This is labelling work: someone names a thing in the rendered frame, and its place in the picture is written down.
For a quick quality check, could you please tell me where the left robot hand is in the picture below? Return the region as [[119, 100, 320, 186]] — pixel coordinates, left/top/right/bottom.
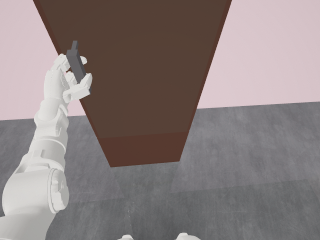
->
[[43, 54, 93, 107]]

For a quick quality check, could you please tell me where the robot left shin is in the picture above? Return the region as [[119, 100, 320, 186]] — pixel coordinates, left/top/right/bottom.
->
[[122, 234, 133, 239]]

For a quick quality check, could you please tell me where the handle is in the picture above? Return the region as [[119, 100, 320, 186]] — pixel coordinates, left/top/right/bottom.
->
[[66, 40, 92, 95]]

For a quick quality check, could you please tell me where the robot left forearm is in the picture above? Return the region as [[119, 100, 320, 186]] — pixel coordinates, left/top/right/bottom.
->
[[2, 98, 69, 215]]

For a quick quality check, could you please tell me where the cupboard door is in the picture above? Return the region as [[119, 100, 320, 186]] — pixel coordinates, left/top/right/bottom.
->
[[39, 0, 227, 138]]

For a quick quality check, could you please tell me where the left robot upper arm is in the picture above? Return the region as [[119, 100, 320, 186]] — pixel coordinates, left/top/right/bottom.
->
[[0, 168, 69, 240]]

